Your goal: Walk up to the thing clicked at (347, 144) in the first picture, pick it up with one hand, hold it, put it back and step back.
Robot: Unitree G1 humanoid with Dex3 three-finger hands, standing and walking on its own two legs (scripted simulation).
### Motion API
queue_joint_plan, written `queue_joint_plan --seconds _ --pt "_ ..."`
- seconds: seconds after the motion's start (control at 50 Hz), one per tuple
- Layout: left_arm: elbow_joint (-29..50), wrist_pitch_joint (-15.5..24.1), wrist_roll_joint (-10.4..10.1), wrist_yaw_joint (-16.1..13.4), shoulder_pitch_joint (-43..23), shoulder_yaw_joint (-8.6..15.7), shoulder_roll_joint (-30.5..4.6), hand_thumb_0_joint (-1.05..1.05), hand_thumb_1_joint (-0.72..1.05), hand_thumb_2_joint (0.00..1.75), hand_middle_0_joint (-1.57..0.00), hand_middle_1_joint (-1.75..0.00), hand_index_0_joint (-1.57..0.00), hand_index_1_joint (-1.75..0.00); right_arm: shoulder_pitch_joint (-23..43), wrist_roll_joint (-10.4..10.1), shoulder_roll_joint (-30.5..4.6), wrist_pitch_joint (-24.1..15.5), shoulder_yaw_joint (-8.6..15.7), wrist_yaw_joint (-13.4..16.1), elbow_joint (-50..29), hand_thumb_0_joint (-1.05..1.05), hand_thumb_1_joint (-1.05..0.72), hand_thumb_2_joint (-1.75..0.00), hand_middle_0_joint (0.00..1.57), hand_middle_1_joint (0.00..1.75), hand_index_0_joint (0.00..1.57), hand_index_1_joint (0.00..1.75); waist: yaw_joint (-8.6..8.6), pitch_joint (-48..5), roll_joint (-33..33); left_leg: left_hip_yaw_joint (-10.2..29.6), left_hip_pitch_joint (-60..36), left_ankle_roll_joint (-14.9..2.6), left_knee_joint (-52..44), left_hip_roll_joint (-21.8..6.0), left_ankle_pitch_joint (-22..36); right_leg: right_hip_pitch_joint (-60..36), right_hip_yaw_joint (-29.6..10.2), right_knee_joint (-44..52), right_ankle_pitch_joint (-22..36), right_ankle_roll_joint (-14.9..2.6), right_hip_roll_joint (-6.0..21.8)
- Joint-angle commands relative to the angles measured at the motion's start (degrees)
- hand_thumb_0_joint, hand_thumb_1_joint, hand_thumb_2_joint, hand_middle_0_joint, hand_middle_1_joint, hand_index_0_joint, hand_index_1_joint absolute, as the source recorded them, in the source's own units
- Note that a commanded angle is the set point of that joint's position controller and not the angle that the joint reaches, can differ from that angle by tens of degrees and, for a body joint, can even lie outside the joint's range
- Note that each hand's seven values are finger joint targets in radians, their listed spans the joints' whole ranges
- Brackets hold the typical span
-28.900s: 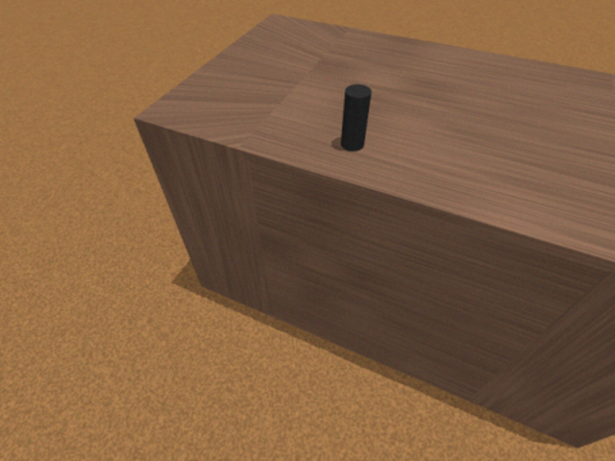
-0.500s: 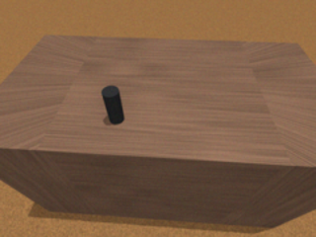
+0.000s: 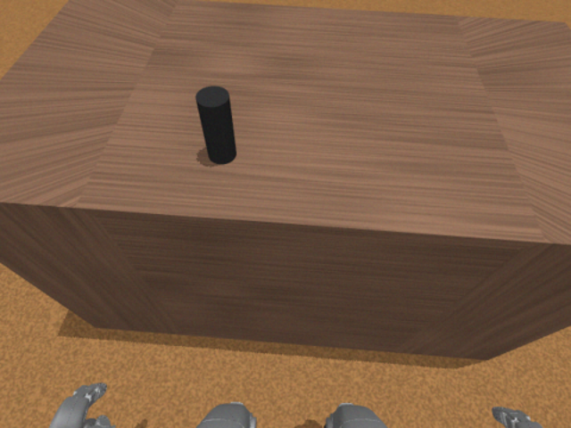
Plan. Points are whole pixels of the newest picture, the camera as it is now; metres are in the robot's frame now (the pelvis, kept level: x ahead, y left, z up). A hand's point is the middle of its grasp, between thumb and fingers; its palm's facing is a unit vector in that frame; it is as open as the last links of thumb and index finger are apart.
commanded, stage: step back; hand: left
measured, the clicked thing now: (217, 127) +0.55 +0.12 +0.06
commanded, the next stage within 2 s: none
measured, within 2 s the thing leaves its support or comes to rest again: neither
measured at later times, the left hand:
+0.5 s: hand out of the picture -0.01 +0.25 -0.14, palm faces -0.11 -0.91 -0.40, open 7.4 cm
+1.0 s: hand out of the picture -0.14 +0.28 -0.14, palm faces -0.01 -0.93 -0.37, open 7.4 cm
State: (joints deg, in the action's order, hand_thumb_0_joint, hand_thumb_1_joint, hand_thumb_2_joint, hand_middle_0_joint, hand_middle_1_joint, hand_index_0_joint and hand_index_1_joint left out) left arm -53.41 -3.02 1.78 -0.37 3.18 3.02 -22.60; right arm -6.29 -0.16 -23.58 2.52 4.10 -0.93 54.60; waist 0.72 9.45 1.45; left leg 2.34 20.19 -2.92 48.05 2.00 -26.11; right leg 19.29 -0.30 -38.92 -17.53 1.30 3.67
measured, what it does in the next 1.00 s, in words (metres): walks backwards: right foot, then left foot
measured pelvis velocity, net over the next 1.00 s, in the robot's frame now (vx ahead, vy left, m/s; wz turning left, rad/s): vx -0.25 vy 0.01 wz -0.02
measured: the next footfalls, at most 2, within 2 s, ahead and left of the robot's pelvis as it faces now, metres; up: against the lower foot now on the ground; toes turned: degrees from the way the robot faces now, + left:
right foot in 0.44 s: -0.10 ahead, -0.12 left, +0.00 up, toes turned -2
left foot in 0.80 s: -0.18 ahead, +0.12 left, +0.00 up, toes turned -1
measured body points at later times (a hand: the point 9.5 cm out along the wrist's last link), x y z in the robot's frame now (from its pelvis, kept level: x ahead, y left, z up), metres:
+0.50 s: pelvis -0.12 -0.01 +0.00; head -0.06 -0.02 +0.44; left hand -0.01 +0.30 -0.12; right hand -0.03 -0.33 -0.12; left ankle -0.03 +0.12 -0.70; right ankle -0.14 -0.12 -0.72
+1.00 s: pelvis -0.25 +0.01 +0.01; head -0.19 +0.04 +0.46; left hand -0.14 +0.33 -0.12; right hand -0.15 -0.30 -0.09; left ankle -0.22 +0.12 -0.72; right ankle -0.29 -0.13 -0.63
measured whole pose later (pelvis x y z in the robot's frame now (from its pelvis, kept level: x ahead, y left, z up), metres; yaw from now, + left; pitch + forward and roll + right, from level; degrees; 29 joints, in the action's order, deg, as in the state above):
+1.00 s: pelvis -0.25 +0.01 +0.01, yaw -1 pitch -2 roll -1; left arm -47.2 -4.1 0.8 -0.9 8.1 4.9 -23.2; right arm -8.3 2.0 -20.0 1.4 2.4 0.5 49.4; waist -0.7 10.0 2.4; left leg 0.8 17.1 -1.2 34.0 -1.1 -15.0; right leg 26.1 -7.9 -67.8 -29.7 0.5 -6.7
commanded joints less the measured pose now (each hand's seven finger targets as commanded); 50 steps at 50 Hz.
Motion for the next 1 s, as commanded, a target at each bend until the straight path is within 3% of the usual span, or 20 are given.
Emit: queue_joint_plan --seconds 0.0,0.02,0.04,0.12,0.24,0.34,0.38,0.4,0.42,0.44,0.46,0.52,0.64,0.7,0.76,0.78,0.8,0.82,0.88,0.98 --pt "8.21 0.61 -1.16 -0.98 -3.84 2.76 -10.28 0.0 0.9 0.9 -0.2 -0.3 -0.2 -0.3 -8.28 1.97 -13.53 -1.72 3.25 0.92 -2.11 0.0 -0.9 -0.9 0.2 0.3 0.2 0.3 1.55 -9.53 -8.75 14.98 -6.05 -2.48 -24.66 -11.09 29.72 2.94 -3.8 -11.13 5.11 -5.08 -1.74" --pt "8.08 0.22 -1.23 -1.42 -2.06 2.72 -8.59 0.0 0.9 0.9 -0.2 -0.3 -0.2 -0.3 -6.11 2.78 -17.31 -2.24 3.96 0.95 -3.59 0.0 -0.9 -0.9 0.2 0.3 0.2 0.3 0.11 -8.89 -13.69 26.31 -8.38 -7.41 -27.39 -19.1 41.06 9.42 -5.25 -19.82 -18.25 -3.18 -9.84" --pt "7.96 -0.02 -0.82 -2.08 -0.41 3.13 -9.9 0.0 0.9 0.9 -0.2 -0.3 -0.2 -0.3 -5.19 1.84 -20.04 -2.37 4.31 1.04 -4.68 0.0 -0.9 -0.9 0.2 0.3 0.2 0.3 0.85 -12.11 -12.57 29.51 -7.33 -13.45 -26.8 -23.96 44.88 7.92 -10.68 -27.36 -22.8 -2.9 -10.67" --pt "5.18 0.12 -1.61 -1.97 4.28 3.38 -11.15 0.0 0.9 0.9 -0.2 -0.3 -0.2 -0.3 1.74 2.28 -13.8 -2.52 2.98 2.65 -7.28 0.0 -0.9 -0.9 0.2 0.3 0.2 0.3 -2.96 -11.01 -11.59 14.82 -10.52 -10.58 -22.9 -16.91 39.07 10.97 -11.81 -34.72 -12.75 -2.06 -9.48" --pt "8.45 0.6 -0.95 -0.87 2.22 3.9 -10.23 0.0 0.9 0.9 -0.2 -0.3 -0.2 -0.3 -5.12 1.54 -12.22 -2.43 2.88 3.12 -7.77 0.0 -0.9 -0.9 0.2 0.3 0.2 0.3 1.51 -12.03 -9.1 12.7 -19.28 -11.91 -21.11 -17.19 40.83 9.74 -8.45 -21.85 -12.89 0.66 -8.07" --pt "7.06 1.03 -0.8 -0.14 7.86 4.1 -9.01 0.0 0.9 0.9 -0.2 -0.3 -0.2 -0.3 -2.96 1.71 -13.75 -1.57 2.83 2.63 -9.77 0.0 -0.9 -0.9 0.2 0.3 0.2 0.3 0.56 -15.42 -12.38 10.76 -14.97 -9.98 -19.84 -16.32 33.56 -1.51 -2.19 -2.58 -9.84 -0.73 -5.53" --pt "4.53 1.32 -0.49 0.01 13.63 4.48 -8.45 0.0 0.9 0.9 -0.2 -0.3 -0.2 -0.3 -0.33 1.17 -14.06 -0.74 2.79 2.35 -10.16 0.0 -0.9 -0.9 0.2 0.3 0.2 0.3 -2.37 -15.9 -11.58 8.67 -8.61 -7.17 -16.75 -14.71 28.91 -10.6 0.36 12.55 1.66 -2.5 -5.22" --pt "4.79 1.72 0.15 -0.15 13.47 4.83 -9.93 0.0 0.9 0.9 -0.2 -0.3 -0.2 -0.3 -0.93 0.67 -12.39 -0.66 2.18 2.22 -10.07 0.0 -0.9 -0.9 0.2 0.3 0.2 0.3 -2.29 -15.14 -9.28 7.39 -2.54 -3.69 -15.07 -12.16 22.84 -14.18 -3.12 15.16 5.35 -3.9 -3.04" --pt "5.88 2.14 0.98 -0.08 12.19 6.12 -14.25 0.0 0.9 0.9 -0.2 -0.3 -0.2 -0.3 -2.15 0.35 -9.79 -0.61 1.4 2.16 -10.36 0.0 -0.9 -0.9 0.2 0.3 0.2 0.3 -1.25 -12.52 2.9 5.21 9.04 0.28 -6.77 -4.5 10.28 -16.19 -18.91 17.61 4.68 -7.14 6.13" --pt "7.54 1.8 0.09 0.05 8.75 7.25 -19.54 0.0 0.9 0.9 -0.2 -0.3 -0.2 -0.3 1.21 0.06 -8.81 -0.58 1.51 2.89 -11.13 0.0 -0.9 -0.9 0.2 0.3 0.2 0.3 -3.75 -9.14 13.12 1.98 9.42 2.79 7.31 4.03 -8.71 -4.52 -29.22 21.77 9.99 -17.32 18.29" --pt "9.67 2.31 0.53 -0.09 5.92 6.84 -18.97 0.0 0.9 0.9 -0.2 -0.3 -0.2 -0.3 0.99 0.5 -10.81 -0.22 2.29 3.21 -9.91 0.0 -0.9 -0.9 0.2 0.3 0.2 0.3 -3.27 -5.94 11.3 7.26 7.16 3.45 17.97 2.37 -9.88 2.62 -32.44 22.16 12.93 -19.85 20.83" --pt "11.44 2.35 0.03 -0.72 -1.71 5.44 -12.69 0.0 0.9 0.9 -0.2 -0.3 -0.2 -0.3 -5.52 -0.6 -9.98 -0.85 1.46 3.16 -7.29 0.0 -0.9 -0.9 0.2 0.3 0.2 0.3 1.98 -6.46 6.4 7.78 7.64 2.77 20.79 4.92 -1.27 -2.4 -11.59 15.37 25.64 -12.13 8.72" --pt "12.21 2.05 0.29 -1.69 6.14 5.11 -11.74 0.0 0.9 0.9 -0.2 -0.3 -0.2 -0.3 -3.5 0.56 -9.83 -1.23 1.1 3.09 -9.1 0.0 -0.9 -0.9 0.2 0.3 0.2 0.3 -3.67 -9.7 7.6 3.85 9.04 4.15 6.95 1.43 -4.79 -16.36 -13.05 11.0 32.61 -14.87 11.83" --pt "12.67 1.7 -0.03 -1.56 5.52 4.97 -12.9 0.0 0.9 0.9 -0.2 -0.3 -0.2 -0.3 -5.68 0.98 -9.02 -1.61 1.23 2.61 -8.71 0.0 -0.9 -0.9 0.2 0.3 0.2 0.3 -3.04 -12.01 9.98 0.19 2.87 2.99 -5.89 -0.72 -3.22 -16.53 -12.69 8.23 33.65 -13.41 11.68" --pt "13.76 0.72 -0.98 -0.93 3.19 4.06 -12.46 0.0 0.9 0.9 -0.2 -0.3 -0.2 -0.3 -10.62 1.46 -9.89 -2.34 2.31 2.27 -6.36 0.0 -0.9 -0.9 0.2 0.3 0.2 0.3 0.35 -13.74 5.81 -0.8 -8.71 1.55 -25.29 -1.71 15.96 -8.88 -9.7 1.91 24.25 -8.67 7.87" --pt "14.38 0.55 -1.15 -0.78 4.74 3.48 -9.9 0.0 0.9 0.9 -0.2 -0.3 -0.2 -0.3 -8.96 2.52 -13.45 -2.64 3.39 2.3 -7.39 0.0 -0.9 -0.9 0.2 0.3 0.2 0.3 -0.63 -14.47 -4.11 13.43 -13.38 -1.79 -26.39 -11.45 25.16 -0.23 -6.52 -4.68 11.84 -5.04 1.91" --pt "14.94 0.63 -1.49 -1.19 2.62 3.62 -9.32 0.0 0.9 0.9 -0.2 -0.3 -0.2 -0.3 -5.52 2.21 -19.78 -2.43 4.33 1.67 -8.76 0.0 -0.9 -0.9 0.2 0.3 0.2 0.3 0.13 -12.96 -15.81 25.74 -10.99 -10.4 -28.1 -22.83 35.22 6.79 -0.65 -14.46 -15.5 -2.36 -8.82" --pt "14.16 0.42 -0.49 -2.01 -0.17 4.73 -11.02 0.0 0.9 0.9 -0.2 -0.3 -0.2 -0.3 -6.07 2.29 -20.24 -2.48 4.6 1.71 -8.98 0.0 -0.9 -0.9 0.2 0.3 0.2 0.3 3.0 -12.12 -13.03 29.6 -4.09 -15.48 -28.43 -26.3 36.93 4.72 -8.79 -26.13 -22.59 -2.06 -9.01" --pt "10.66 0.14 -1.74 -1.68 5.56 4.66 -10.13 0.0 0.9 0.9 -0.2 -0.3 -0.2 -0.3 1.18 2.11 -13.03 -2.55 2.44 2.58 -9.61 0.0 -0.9 -0.9 0.2 0.3 0.2 0.3 -2.66 -9.37 -7.14 12.37 -7.34 -9.43 -24.66 -17.11 37.94 9.39 -11.5 -34.65 -13.18 -2.75 -9.97" --pt "10.46 0.79 -0.66 -0.84 6.06 4.71 -9.7 0.0 0.9 0.9 -0.2 -0.3 -0.2 -0.3 -2.72 1.97 -11.42 -2.26 2.67 2.79 -10.24 0.0 -0.9 -0.9 0.2 0.3 0.2 0.3 0.45 -9.91 -9.86 10.1 -15.39 -12.03 -21.82 -16.74 38.32 9.3 -7.59 -24.13 -12.75 0.87 -8.07"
